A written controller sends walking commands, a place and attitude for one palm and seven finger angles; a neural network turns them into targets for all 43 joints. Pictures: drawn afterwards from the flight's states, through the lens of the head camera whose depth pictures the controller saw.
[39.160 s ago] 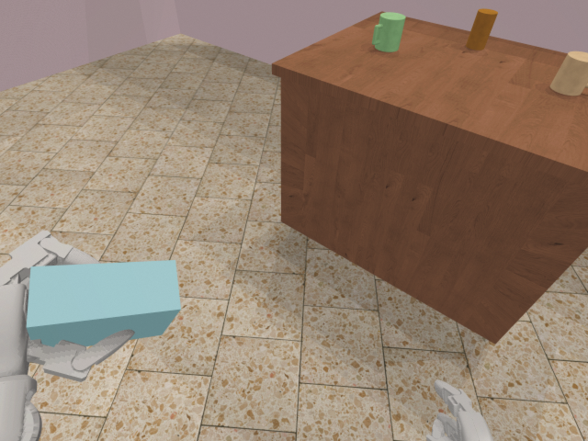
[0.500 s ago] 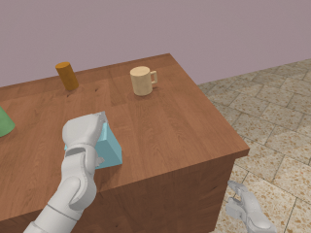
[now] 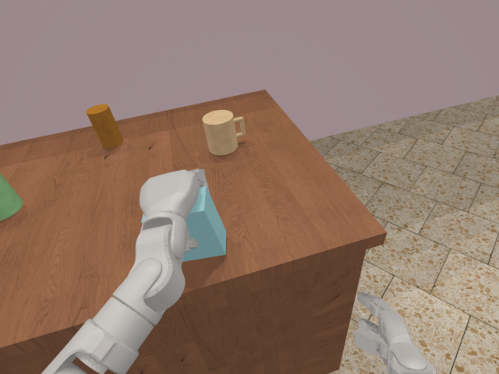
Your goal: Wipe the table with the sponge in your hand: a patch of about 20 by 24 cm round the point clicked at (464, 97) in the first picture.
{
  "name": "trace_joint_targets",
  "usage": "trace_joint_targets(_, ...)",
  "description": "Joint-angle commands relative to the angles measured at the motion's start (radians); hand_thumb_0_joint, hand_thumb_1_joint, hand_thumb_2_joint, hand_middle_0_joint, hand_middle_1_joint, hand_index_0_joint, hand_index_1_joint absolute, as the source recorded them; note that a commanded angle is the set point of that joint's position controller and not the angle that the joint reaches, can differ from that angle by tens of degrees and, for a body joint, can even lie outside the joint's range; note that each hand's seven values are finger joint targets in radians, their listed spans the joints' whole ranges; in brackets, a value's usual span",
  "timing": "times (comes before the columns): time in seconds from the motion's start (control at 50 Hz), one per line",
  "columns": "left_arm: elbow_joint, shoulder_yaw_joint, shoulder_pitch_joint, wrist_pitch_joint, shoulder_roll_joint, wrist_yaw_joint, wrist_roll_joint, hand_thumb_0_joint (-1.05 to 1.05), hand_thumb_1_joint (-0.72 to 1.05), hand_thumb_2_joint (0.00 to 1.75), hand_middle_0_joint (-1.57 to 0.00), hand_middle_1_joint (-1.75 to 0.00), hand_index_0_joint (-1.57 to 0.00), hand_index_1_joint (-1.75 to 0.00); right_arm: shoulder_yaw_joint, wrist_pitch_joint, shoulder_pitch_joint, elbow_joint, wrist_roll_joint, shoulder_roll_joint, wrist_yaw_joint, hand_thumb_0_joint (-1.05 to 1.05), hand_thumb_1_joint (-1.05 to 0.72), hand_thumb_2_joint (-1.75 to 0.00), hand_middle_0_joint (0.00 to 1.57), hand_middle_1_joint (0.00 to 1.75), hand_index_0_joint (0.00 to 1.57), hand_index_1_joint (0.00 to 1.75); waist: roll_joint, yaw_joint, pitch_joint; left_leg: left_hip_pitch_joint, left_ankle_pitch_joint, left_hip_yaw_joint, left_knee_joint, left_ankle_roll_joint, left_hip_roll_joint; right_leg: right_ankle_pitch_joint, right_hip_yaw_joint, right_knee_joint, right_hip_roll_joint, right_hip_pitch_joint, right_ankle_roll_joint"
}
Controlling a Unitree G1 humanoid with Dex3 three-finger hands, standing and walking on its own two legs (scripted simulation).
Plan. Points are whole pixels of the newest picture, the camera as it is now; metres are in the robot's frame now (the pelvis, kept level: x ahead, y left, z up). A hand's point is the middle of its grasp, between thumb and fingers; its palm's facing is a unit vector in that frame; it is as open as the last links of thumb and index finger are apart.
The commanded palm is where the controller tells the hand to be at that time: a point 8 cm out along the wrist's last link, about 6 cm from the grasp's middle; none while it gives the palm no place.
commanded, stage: wipe forward along the third lane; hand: left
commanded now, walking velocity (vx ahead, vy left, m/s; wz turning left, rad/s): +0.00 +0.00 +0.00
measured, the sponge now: (192, 234) +0.33 +0.15 +0.08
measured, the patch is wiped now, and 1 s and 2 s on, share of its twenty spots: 0.80 0.90 1.00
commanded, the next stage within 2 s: wipe back along the third lane in 1.68 s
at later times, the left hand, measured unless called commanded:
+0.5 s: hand (193, 200) +0.37 +0.15 +0.13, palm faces +0.04 -0.07 -1.00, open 9.8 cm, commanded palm +0.34 +0.17 +0.17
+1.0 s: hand (190, 182) +0.41 +0.17 +0.13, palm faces -0.04 -0.03 -1.00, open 9.8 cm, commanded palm +0.39 +0.19 +0.16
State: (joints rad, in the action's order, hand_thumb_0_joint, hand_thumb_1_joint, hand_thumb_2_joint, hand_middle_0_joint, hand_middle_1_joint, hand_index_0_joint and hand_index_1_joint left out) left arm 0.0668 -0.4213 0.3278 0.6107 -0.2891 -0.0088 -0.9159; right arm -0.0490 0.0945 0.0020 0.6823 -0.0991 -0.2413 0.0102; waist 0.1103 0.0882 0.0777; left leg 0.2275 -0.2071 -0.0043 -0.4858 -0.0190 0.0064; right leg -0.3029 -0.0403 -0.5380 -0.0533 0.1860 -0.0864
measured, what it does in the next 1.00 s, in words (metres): stands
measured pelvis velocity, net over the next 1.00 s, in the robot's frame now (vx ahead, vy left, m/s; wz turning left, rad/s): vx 0.00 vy -0.03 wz -0.02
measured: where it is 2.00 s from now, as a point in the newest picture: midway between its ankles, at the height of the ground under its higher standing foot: outside the picture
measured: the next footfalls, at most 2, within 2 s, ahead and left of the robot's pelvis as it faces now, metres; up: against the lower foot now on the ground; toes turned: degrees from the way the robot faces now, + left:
none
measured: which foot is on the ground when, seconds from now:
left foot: down 0.00-1.00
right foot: down 0.00-1.00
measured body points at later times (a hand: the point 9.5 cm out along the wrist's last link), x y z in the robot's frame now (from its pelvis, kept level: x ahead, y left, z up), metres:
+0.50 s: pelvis +0.00 -0.01 +0.00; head -0.05 -0.07 +0.44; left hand +0.36 +0.15 +0.18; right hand +0.22 -0.23 -0.09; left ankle +0.04 +0.14 -0.73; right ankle +0.00 -0.06 -0.73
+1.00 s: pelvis +0.00 -0.03 +0.00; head -0.02 -0.07 +0.45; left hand +0.41 +0.17 +0.19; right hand +0.16 -0.28 -0.12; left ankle +0.04 +0.14 -0.73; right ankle +0.00 -0.06 -0.73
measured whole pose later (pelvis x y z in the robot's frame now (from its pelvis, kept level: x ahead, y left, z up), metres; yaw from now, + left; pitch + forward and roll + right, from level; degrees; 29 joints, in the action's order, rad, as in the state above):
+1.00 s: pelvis +0.00 -0.03 +0.00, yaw -1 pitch +3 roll +2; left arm 0.76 -0.24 0.73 0.46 -0.33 0.01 -0.94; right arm -0.03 0.11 0.13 0.74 -0.10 -0.28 -0.07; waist 0.08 0.00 0.12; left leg 0.35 -0.20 -0.01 -0.49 0.02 0.04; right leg -0.28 -0.04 -0.53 -0.09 0.30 -0.12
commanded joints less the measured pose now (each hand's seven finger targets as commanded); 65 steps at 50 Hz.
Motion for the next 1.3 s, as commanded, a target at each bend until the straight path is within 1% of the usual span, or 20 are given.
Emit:
trace_joint_targets(0.0,-0.137,0.055,0.397,-0.017,-0.035,-0.043,-0.010,0.00,0.10,1.30,-1.20,-1.60,-1.20,-1.60,0.032,-0.057,-0.263,-0.181,-0.003,-0.078,-0.002,0.00,-0.90,-0.90,0.20,0.30,0.20,0.30,-0.176,-0.018,0.146,-0.095,0.097,0.018,0.015,0.062,-0.044,0.166,0.091,0.150,0.041,0.043,0.033)
trace_joint_targets(0.02,-0.163,0.050,0.413,-0.021,-0.017,-0.041,0.005,0.00,0.10,1.30,-1.20,-1.60,-1.20,-1.60,0.029,-0.061,-0.270,-0.199,-0.009,-0.068,-0.001,0.00,-0.90,-0.90,0.20,0.30,0.20,0.30,-0.174,-0.017,0.163,-0.097,0.097,0.013,0.021,0.065,-0.045,0.164,0.084,0.147,0.041,0.031,0.034)
trace_joint_targets(0.04,-0.114,0.077,0.405,-0.018,-0.058,-0.047,-0.012,0.00,0.10,1.30,-1.20,-1.60,-1.20,-1.60,0.034,-0.059,-0.261,-0.178,-0.004,-0.080,-0.005,0.00,-0.90,-0.90,0.20,0.30,0.20,0.30,-0.168,-0.014,0.157,-0.101,0.098,0.018,0.017,0.063,-0.043,0.164,0.090,0.145,0.039,0.039,0.031)
trace_joint_targets(0.12,-0.062,0.097,0.452,-0.010,-0.066,-0.048,-0.004,0.00,0.10,1.30,-1.20,-1.60,-1.20,-1.60,0.030,-0.048,-0.255,-0.179,-0.009,-0.079,-0.012,0.00,-0.90,-0.90,0.20,0.30,0.20,0.30,-0.194,-0.022,0.158,-0.075,0.093,0.020,0.023,0.063,-0.043,0.179,0.089,0.146,0.044,0.027,0.036)
trace_joint_targets(0.26,0.104,0.136,0.464,0.020,-0.116,-0.046,-0.036,0.00,0.10,1.30,-1.20,-1.60,-1.20,-1.60,0.032,-0.032,-0.237,-0.150,-0.001,-0.096,-0.034,0.00,-0.90,-0.90,0.20,0.30,0.20,0.30,-0.196,-0.019,0.153,-0.042,0.082,0.033,0.022,0.059,-0.045,0.172,0.116,0.158,0.050,0.022,0.039)
trace_joint_targets(0.3,0.150,0.114,0.510,0.032,-0.102,-0.038,-0.048,0.00,0.10,1.30,-1.20,-1.60,-1.20,-1.60,0.029,-0.027,-0.233,-0.142,-0.002,-0.098,-0.037,0.00,-0.90,-0.90,0.20,0.30,0.20,0.30,-0.190,-0.030,0.140,-0.026,0.074,0.034,0.021,0.058,-0.045,0.173,0.121,0.159,0.053,0.033,0.039)
trace_joint_targets(0.4,0.247,0.139,0.533,0.047,-0.133,-0.028,-0.067,0.00,0.10,1.30,-1.20,-1.60,-1.20,-1.60,0.032,-0.023,-0.220,-0.136,0.000,-0.104,-0.042,0.00,-0.90,-0.90,0.20,0.30,0.20,0.30,-0.191,-0.023,0.173,-0.004,0.075,0.036,0.019,0.058,-0.048,0.184,0.130,0.152,0.056,0.012,0.041)
trace_joint_targets(0.48,0.274,0.154,0.506,0.020,-0.132,-0.019,-0.050,0.00,0.10,1.30,-1.20,-1.60,-1.20,-1.60,0.033,-0.023,-0.196,-0.144,0.004,-0.109,-0.047,0.00,-0.90,-0.90,0.20,0.30,0.20,0.30,-0.219,-0.026,0.179,0.011,0.096,0.036,0.014,0.062,-0.048,0.255,0.127,0.146,0.059,-0.011,0.049)
trace_joint_targets(0.56,0.328,0.160,0.544,-0.006,-0.149,-0.013,-0.074,0.00,0.10,1.30,-1.20,-1.60,-1.20,-1.60,0.038,-0.022,-0.171,-0.134,0.002,-0.115,-0.060,0.00,-0.90,-0.90,0.20,0.30,0.20,0.30,-0.205,-0.041,0.136,0.014,0.060,0.033,0.019,0.063,-0.045,0.177,0.135,0.167,0.055,0.045,0.047)
trace_joint_targets(0.62,0.355,0.172,0.599,-0.030,-0.160,-0.013,-0.070,0.00,0.10,1.30,-1.20,-1.60,-1.20,-1.60,0.035,-0.026,-0.154,-0.139,0.001,-0.111,-0.068,0.00,-0.90,-0.90,0.20,0.30,0.20,0.30,-0.206,-0.045,0.153,0.030,0.055,0.024,0.021,0.062,-0.046,0.168,0.143,0.171,0.058,0.038,0.047)
trace_joint_targets(0.7,0.468,0.185,0.606,-0.050,-0.185,-0.019,-0.073,0.00,0.10,1.30,-1.20,-1.60,-1.20,-1.60,0.041,-0.028,-0.117,-0.110,0.006,-0.126,-0.082,0.00,-0.90,-0.90,0.20,0.30,0.20,0.30,-0.236,-0.055,0.124,0.065,0.030,0.031,0.008,0.059,-0.045,0.131,0.172,0.188,0.067,0.055,0.055)
trace_joint_targets(0.76,0.544,0.208,0.642,-0.071,-0.222,-0.020,-0.079,0.00,0.10,1.30,-1.20,-1.60,-1.20,-1.60,0.043,-0.027,-0.092,-0.098,0.004,-0.133,-0.085,0.00,-0.90,-0.90,0.20,0.30,0.20,0.30,-0.197,-0.058,0.126,0.078,0.017,0.028,0.008,0.057,-0.042,0.089,0.172,0.188,0.066,0.075,0.054)
trace_joint_targets(0.8,0.557,0.199,0.680,-0.086,-0.214,-0.021,-0.075,0.00,0.10,1.30,-1.20,-1.60,-1.20,-1.60,0.045,-0.028,-0.076,-0.101,0.004,-0.130,-0.086,0.00,-0.90,-0.90,0.20,0.30,0.20,0.30,-0.204,-0.065,0.151,0.087,0.024,0.027,0.001,0.060,-0.043,0.127,0.174,0.182,0.071,0.057,0.056)
trace_joint_targets(0.94,0.649,0.260,0.743,-0.153,-0.303,-0.022,-0.072,0.00,0.10,1.30,-1.20,-1.60,-1.20,-1.60,0.053,-0.030,-0.015,-0.087,0.006,-0.144,-0.092,0.00,-0.90,-0.90,0.20,0.30,0.20,0.30,-0.219,-0.080,0.191,0.129,0.039,0.019,-0.009,0.064,-0.035,0.220,0.196,0.166,0.080,0.016,0.065)
trace_joint_targets(1.02,0.651,0.266,0.727,-0.181,-0.293,-0.023,-0.070,0.00,0.10,1.30,-1.20,-1.60,-1.20,-1.60,0.060,-0.027,0.011,-0.100,0.005,-0.141,-0.081,0.00,-0.90,-0.90,0.20,0.30,0.20,0.30,-0.209,-0.073,0.234,0.138,0.069,0.015,-0.016,0.065,-0.034,0.322,0.195,0.147,0.085,-0.019,0.064)
trace_joint_targets(1.04,0.671,0.277,0.704,-0.183,-0.313,-0.025,-0.077,0.00,0.10,1.30,-1.20,-1.60,-1.20,-1.60,0.063,-0.023,0.018,-0.092,0.006,-0.150,-0.081,0.00,-0.90,-0.90,0.20,0.30,0.20,0.30,-0.199,-0.075,0.214,0.137,0.065,0.020,-0.012,0.069,-0.034,0.314,0.189,0.149,0.079,-0.006,0.065)
trace_joint_targets(1.12,0.665,0.253,0.752,-0.201,-0.279,-0.028,-0.069,0.00,0.10,1.30,-1.20,-1.60,-1.20,-1.60,0.065,-0.024,0.029,-0.096,0.000,-0.143,-0.077,0.00,-0.90,-0.90,0.20,0.30,0.20,0.30,-0.205,-0.089,0.212,0.142,0.063,0.016,-0.009,0.072,-0.034,0.319,0.174,0.151,0.076,0.013,0.066)
trace_joint_targets(1.16,0.705,0.263,0.769,-0.207,-0.303,-0.037,-0.078,0.00,0.10,1.30,-1.20,-1.60,-1.20,-1.60,0.067,-0.024,0.048,-0.079,0.005,-0.155,-0.080,0.00,-0.90,-0.90,0.20,0.30,0.20,0.30,-0.210,-0.101,0.184,0.146,0.042,0.021,-0.014,0.073,-0.033,0.276,0.180,0.160,0.077,0.038,0.069)
trace_joint_targets(1.24,0.749,0.304,0.797,-0.226,-0.365,-0.050,-0.086,0.00,0.10,1.30,-1.20,-1.60,-1.20,-1.60,0.071,-0.025,0.072,-0.063,0.008,-0.163,-0.083,0.00,-0.90,-0.90,0.20,0.30,0.20,0.30,-0.240,-0.105,0.218,0.175,0.043,0.017,-0.019,0.073,-0.031,0.304,0.195,0.150,0.082,0.013,0.075)
trace_joint_targets(1.28,0.766,0.280,0.821,-0.224,-0.344,-0.053,-0.095,0.00,0.10,1.30,-1.20,-1.60,-1.20,-1.60,0.072,-0.025,0.076,-0.062,0.007,-0.161,-0.079,0.00,-0.90,-0.90,0.20,0.30,0.20,0.30,-0.221,-0.113,0.208,0.171,0.034,0.020,-0.018,0.073,-0.030,0.281,0.187,0.154,0.080,0.038,0.073)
